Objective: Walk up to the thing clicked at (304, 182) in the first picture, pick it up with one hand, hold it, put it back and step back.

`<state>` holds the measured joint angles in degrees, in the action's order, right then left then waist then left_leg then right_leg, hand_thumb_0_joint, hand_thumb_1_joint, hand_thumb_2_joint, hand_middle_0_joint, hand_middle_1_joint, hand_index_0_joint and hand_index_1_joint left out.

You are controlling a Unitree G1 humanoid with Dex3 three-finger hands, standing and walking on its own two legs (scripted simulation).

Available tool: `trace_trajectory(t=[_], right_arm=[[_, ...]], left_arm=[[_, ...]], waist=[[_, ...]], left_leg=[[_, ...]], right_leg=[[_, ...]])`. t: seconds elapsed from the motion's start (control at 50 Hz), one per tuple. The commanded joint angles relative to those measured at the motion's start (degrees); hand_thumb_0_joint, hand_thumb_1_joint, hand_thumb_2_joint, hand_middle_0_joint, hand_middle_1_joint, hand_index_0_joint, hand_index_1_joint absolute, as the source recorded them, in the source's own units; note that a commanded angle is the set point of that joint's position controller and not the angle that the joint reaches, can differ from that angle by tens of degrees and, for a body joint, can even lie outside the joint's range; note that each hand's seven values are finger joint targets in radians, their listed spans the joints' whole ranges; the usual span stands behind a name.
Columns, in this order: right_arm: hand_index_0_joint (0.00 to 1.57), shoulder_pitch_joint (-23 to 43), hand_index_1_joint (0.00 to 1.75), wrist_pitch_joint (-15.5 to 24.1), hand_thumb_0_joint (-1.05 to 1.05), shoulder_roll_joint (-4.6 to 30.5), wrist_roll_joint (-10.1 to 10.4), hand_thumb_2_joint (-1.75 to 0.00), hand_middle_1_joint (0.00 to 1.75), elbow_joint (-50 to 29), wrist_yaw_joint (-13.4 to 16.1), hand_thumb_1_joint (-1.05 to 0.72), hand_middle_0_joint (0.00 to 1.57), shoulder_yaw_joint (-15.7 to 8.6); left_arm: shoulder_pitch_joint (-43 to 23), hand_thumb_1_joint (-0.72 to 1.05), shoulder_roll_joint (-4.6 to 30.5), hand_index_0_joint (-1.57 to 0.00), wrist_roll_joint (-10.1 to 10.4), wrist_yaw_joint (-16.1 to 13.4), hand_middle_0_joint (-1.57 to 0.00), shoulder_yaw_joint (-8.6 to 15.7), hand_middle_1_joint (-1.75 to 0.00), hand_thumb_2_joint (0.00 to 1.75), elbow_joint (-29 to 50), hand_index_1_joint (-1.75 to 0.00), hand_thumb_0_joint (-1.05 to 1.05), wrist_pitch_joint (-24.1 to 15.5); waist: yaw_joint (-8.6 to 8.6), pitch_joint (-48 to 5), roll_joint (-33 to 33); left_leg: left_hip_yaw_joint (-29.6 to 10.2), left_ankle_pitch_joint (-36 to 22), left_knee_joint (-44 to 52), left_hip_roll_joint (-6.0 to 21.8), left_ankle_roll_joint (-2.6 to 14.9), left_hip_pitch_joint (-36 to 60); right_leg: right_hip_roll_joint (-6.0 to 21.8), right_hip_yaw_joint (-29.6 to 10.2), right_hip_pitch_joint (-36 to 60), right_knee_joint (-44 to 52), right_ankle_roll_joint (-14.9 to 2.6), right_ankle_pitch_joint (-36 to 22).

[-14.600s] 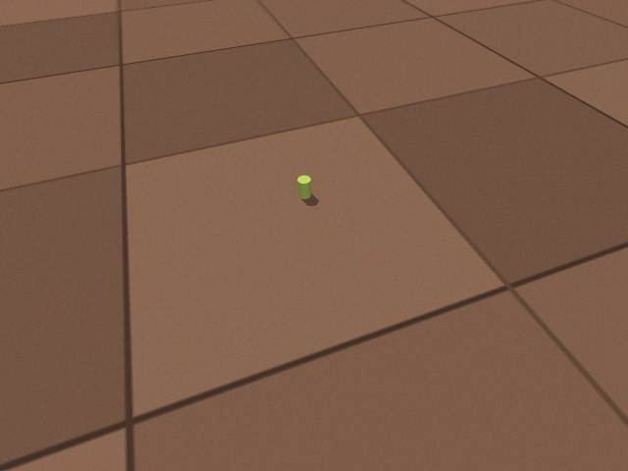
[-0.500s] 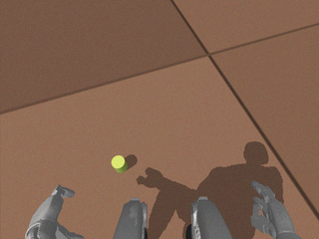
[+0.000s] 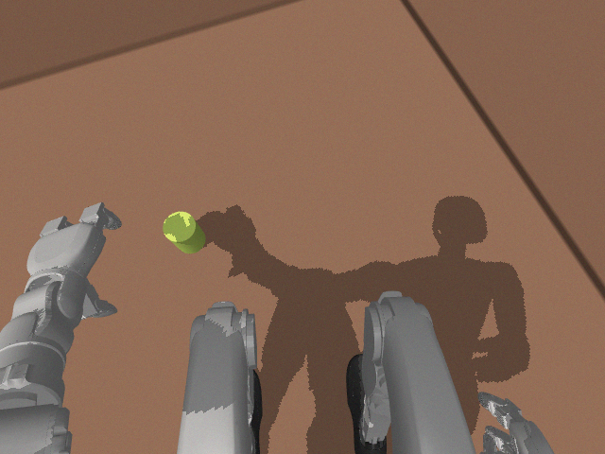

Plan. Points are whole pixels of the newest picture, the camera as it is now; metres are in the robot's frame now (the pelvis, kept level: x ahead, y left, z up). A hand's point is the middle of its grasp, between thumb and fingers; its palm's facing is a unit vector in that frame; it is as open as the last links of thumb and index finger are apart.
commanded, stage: rise first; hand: left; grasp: from above
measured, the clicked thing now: (185, 233) +0.50 +0.26 -0.38
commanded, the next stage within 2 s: approach in 1.18 s
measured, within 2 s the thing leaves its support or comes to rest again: neither
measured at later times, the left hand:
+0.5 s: hand (122, 247) +0.43 +0.32 -0.22, palm faces -0.46 -0.06 -0.89, open 13.8 cm
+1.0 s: hand (135, 236) +0.46 +0.31 -0.25, palm faces -0.45 -0.05 -0.89, open 14.1 cm
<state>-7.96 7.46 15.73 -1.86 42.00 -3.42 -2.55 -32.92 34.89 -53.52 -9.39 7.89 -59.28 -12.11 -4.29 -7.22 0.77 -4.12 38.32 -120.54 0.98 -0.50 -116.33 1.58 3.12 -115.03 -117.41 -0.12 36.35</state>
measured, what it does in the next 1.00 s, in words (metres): lowers itself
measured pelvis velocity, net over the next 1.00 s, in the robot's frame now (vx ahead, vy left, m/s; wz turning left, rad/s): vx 0.01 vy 0.01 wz -0.05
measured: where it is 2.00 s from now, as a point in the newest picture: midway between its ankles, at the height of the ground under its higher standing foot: (306, 435)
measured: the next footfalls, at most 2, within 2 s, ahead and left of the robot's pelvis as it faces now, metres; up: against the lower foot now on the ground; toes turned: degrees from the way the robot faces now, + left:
none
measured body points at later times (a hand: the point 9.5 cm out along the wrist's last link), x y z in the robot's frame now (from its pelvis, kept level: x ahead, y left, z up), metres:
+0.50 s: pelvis +0.00 +0.01 -0.06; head +0.23 +0.07 +0.32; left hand +0.45 +0.32 -0.17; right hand +0.07 -0.27 -0.17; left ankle +0.09 +0.13 -0.39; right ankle +0.10 -0.12 -0.39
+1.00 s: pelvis +0.01 +0.01 -0.08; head +0.26 +0.06 +0.29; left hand +0.48 +0.31 -0.20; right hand +0.06 -0.28 -0.19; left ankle +0.09 +0.13 -0.39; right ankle +0.10 -0.12 -0.39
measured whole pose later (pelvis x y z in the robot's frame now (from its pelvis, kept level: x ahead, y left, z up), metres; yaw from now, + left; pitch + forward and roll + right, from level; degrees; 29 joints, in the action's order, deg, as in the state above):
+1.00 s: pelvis +0.01 +0.01 -0.08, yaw -3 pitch +35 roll -7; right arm -7.7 2.4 16.3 -8.5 43.5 -7.9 1.3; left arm -51.2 44.3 -73.4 -22.3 9.1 -79.3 -16.3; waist -11.4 -2.6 -1.1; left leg -6.2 41.0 -135.8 0.4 0.3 -130.4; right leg 1.4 4.3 -127.6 -130.6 1.1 38.4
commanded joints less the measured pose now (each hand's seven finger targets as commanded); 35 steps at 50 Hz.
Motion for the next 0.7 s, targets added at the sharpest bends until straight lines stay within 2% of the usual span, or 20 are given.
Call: trace_trajectory(t=[0.0,0.04,0.06,0.08,0.12,0.14,0.18,0.22,0.24,0.28,0.3,0.38,0.44,0.46,0.54,0.58,0.62,0.64,0.66,0.68], right_arm=[[0.2,-7.83,0.3,0.66,0.0,11.81,-0.55,-0.9,0.3,-3.37,0.15,-0.88,0.2,-3.85],[0.2,-7.93,0.3,-0.12,0.0,12.05,-0.85,-0.9,0.3,-3.05,-0.17,-0.89,0.2,-3.65],[0.2,-8.0,0.3,-0.56,0.0,12.12,-1.05,-0.9,0.3,-2.84,-0.4,-0.89,0.2,-3.45],[0.2,-8.31,0.3,-0.85,0.0,12.38,-1.27,-0.9,0.3,-2.68,-0.6,-0.9,0.2,-3.37],[0.2,-8.7,0.3,-1.61,0.0,12.66,-1.66,-0.9,0.3,-2.2,-0.96,-0.9,0.2,-3.23],[0.2,-9.08,0.3,-1.99,0.0,12.81,-1.75,-0.9,0.3,-2.08,-1.18,-0.9,0.2,-3.07],[0.2,-9.26,0.3,-2.5,0.0,12.83,-2.28,-0.9,0.3,-1.75,-1.47,-0.9,0.2,-2.89],[0.2,-9.44,0.3,-2.83,0.0,12.87,-2.76,-0.9,0.3,-1.31,-1.83,-0.9,0.2,-2.63],[0.2,-9.5,0.3,-2.94,0.0,13.08,-2.91,-0.9,0.3,-0.99,-1.86,-0.9,0.2,-2.75],[0.2,-9.78,0.3,-3.27,0.0,13.39,-3.21,-0.9,0.3,-0.71,-2.08,-0.9,0.2,-2.55],[0.2,-9.74,0.3,-3.44,0.0,13.26,-3.41,-0.9,0.3,-0.5,-2.14,-0.9,0.2,-2.56],[0.2,-10.19,0.3,-3.79,0.0,13.21,-4.32,-0.9,0.3,0.17,-2.63,-0.91,0.2,-2.22],[0.2,-10.0,0.3,-3.99,0.0,13.32,-4.64,-0.9,0.3,0.53,-2.77,-0.91,0.2,-2.32],[0.2,-10.6,0.3,-4.12,0.0,13.46,-4.7,-0.9,0.3,0.72,-2.89,-0.91,0.2,-2.07],[0.2,-10.7,0.3,-4.46,0.0,13.35,-5.14,-0.91,0.3,0.98,-3.26,-0.91,0.2,-1.93],[0.2,-10.78,0.3,-4.57,0.0,13.37,-5.26,-0.91,0.3,1.21,-3.39,-0.91,0.2,-1.92],[0.2,-10.9,0.3,-4.51,0.0,13.35,-5.73,-0.91,0.3,0.99,-3.54,-0.91,0.2,-1.69],[0.2,-11.06,0.3,-4.48,0.0,13.42,-5.75,-0.91,0.3,1.16,-3.59,-0.92,0.2,-1.57],[0.2,-10.87,0.3,-4.53,0.0,13.09,-5.82,-0.91,0.3,1.08,-3.6,-0.91,0.2,-1.52],[0.2,-11.38,0.3,-4.48,0.0,13.44,-5.87,-0.91,0.3,1.28,-3.59,-0.91,0.2,-1.6]], left_arm=[[-15.02,-0.5,19.67,-0.09,-3.54,-3.59,-0.08,4.44,-1.04,0.99,3.69,-1.03,0.0,-2.56],[-17.58,-0.5,19.17,-0.09,-5.77,-4.66,-0.08,3.19,-1.02,1.0,2.13,-1.01,0.0,-3.04],[-17.98,-0.5,19.28,-0.1,-6.45,-5.2,-0.1,3.18,-0.99,0.99,0.93,-0.99,0.0,-3.23],[-20.47,-0.49,19.12,-0.1,-7.24,-5.85,-0.1,2.35,-0.99,0.98,1.16,-0.99,0.0,-3.55],[-21.37,-0.5,20.39,-0.1,-8.96,-7.27,-0.1,3.07,-0.98,0.99,-0.29,-0.98,0.0,-3.63],[-21.43,-0.52,19.64,-0.09,-9.72,-7.75,-0.09,2.57,-0.97,1.01,-1.56,-0.97,0.0,-3.61],[-24.01,-0.51,21.22,-0.1,-11.23,-8.72,-0.1,2.63,-0.95,1.0,-2.05,-0.96,0.0,-3.59],[-25.27,-0.49,20.14,-0.11,-12.38,-9.36,-0.12,1.66,-0.94,0.98,-3.38,-0.94,0.0,-3.65],[-25.99,-0.49,20.87,-0.12,-12.9,-9.75,-0.12,2.09,-0.93,0.98,-3.3,-0.93,0.0,-3.64],[-26.66,-0.49,21.92,-0.12,-14.26,-10.47,-0.13,2.17,-0.92,0.98,-5.52,-0.93,0.0,-3.59],[-27.2,-0.48,22.06,-0.12,-14.6,-10.81,-0.13,2.22,-0.93,0.97,-5.08,-0.93,0.0,-3.57],[-28.58,-0.46,21.5,-0.15,-16.27,-11.65,-0.15,1.31,-0.9,0.95,-7.77,-0.91,0.0,-3.54],[-29.96,-0.46,22.51,-0.14,-17.41,-12.34,-0.15,1.66,-0.91,0.95,-7.66,-0.91,0.0,-3.71],[-30.0,-0.46,22.03,-0.15,-17.66,-12.57,-0.16,1.52,-0.9,0.94,-8.06,-0.91,0.0,-3.81],[-31.79,-0.46,22.87,-0.15,-18.99,-13.31,-0.15,1.39,-0.92,0.94,-8.91,-0.92,0.0,-4.2],[-30.75,-0.48,22.92,-0.14,-19.44,-13.54,-0.15,1.73,-0.93,0.95,-10.56,-0.93,0.0,-4.2],[-33.46,-0.49,23.05,-0.13,-18.91,-14.02,-0.13,1.86,-0.94,0.96,-9.4,-0.95,0.0,-4.56],[-31.4,-0.5,22.98,-0.13,-19.2,-14.06,-0.14,1.84,-0.94,0.96,-10.7,-0.94,0.0,-4.34],[-31.74,-0.51,22.4,-0.12,-19.05,-14.08,-0.12,1.45,-0.95,0.97,-10.58,-0.96,0.0,-4.23],[-33.8,-0.5,23.59,-0.12,-18.91,-14.36,-0.12,2.06,-0.96,0.97,-9.97,-0.96,0.0,-4.29]], waist=[[0.24,-34.99,5.43],[-0.87,-33.81,7.48],[-0.85,-33.03,8.02],[-1.67,-32.78,9.5],[-1.35,-33.79,9.99],[-1.75,-33.8,11.1],[-2.21,-34.36,11.17],[-3.03,-34.04,12.41],[-2.4,-34.71,12.74],[-3.35,-33.98,12.57],[-3.18,-34.7,12.13],[-4.32,-34.77,11.99],[-4.04,-35.63,13.85],[-4.66,-35.49,13.56],[-5.24,-35.32,14.26],[-5.03,-34.88,12.51],[-5.86,-35.17,13.39],[-5.15,-35.19,13.82],[-5.48,-36.02,13.83],[-6.07,-36.58,13.23]], left_leg=[[2.86,-2.76,12.62,-1.94,2.52,20.52],[2.16,-1.95,12.25,-1.84,2.19,20.63],[1.87,-1.75,12.04,-1.79,2.14,20.66],[1.49,-0.81,11.93,-1.68,2.08,20.66],[1.41,-1.94,10.95,-1.76,1.99,21.01],[1.09,-3.08,10.79,-1.74,1.77,21.69],[1.48,-3.17,9.51,-2.0,1.96,20.52],[0.94,-4.28,9.01,-1.9,1.85,21.01],[1.08,-4.37,8.68,-1.84,1.78,21.65],[1.03,-4.22,8.02,-1.94,1.93,20.47],[1.36,-4.34,7.26,-1.98,2.02,20.31],[1.65,-6.11,5.11,-2.04,2.32,19.22],[1.46,-6.77,4.55,-1.9,2.12,20.05],[0.76,-8.14,4.74,-1.85,1.88,20.9],[0.86,-8.79,3.71,-1.92,1.97,19.75],[0.95,-8.52,3.16,-1.87,2.11,19.19],[0.95,-8.36,2.68,-1.74,2.19,18.77],[1.04,-9.27,2.6,-1.82,2.05,19.72],[1.59,-10.0,1.65,-1.85,2.18,19.4],[1.48,-10.19,1.34,-1.81,2.3,18.77]], right_leg=[[-2.22,1.32,18.04,12.86,-1.63,-1.5],[-2.26,2.01,14.28,11.09,-1.94,-1.23],[-2.2,2.34,12.99,10.38,-1.96,-1.24],[-2.14,2.65,11.61,9.56,-1.98,-0.87],[-2.12,2.96,10.49,8.45,-2.07,-1.75],[-2.13,3.25,9.68,7.46,-2.08,-2.82],[-2.07,3.25,9.69,6.92,-2.12,-2.94],[-1.92,3.6,7.91,5.5,-2.0,-3.93],[-1.95,3.59,7.49,5.27,-2.07,-4.0],[-1.93,3.85,7.27,4.75,-1.95,-4.06],[-1.98,3.74,7.56,4.78,-1.98,-4.2],[-1.96,3.72,7.45,3.73,-1.76,-5.83],[-1.97,3.81,6.06,2.68,-1.76,-6.22],[-1.86,4.15,5.49,2.07,-1.72,-7.1],[-1.89,4.11,5.13,1.0,-1.75,-7.76],[-2.09,4.29,4.91,0.96,-1.87,-7.55],[-2.03,4.28,4.87,0.49,-1.69,-7.62],[-1.89,4.17,4.84,0.41,-1.69,-8.16],[-2.18,4.03,5.76,0.72,-1.59,-9.14],[-2.25,4.09,6.25,0.52,-1.62,-9.57]])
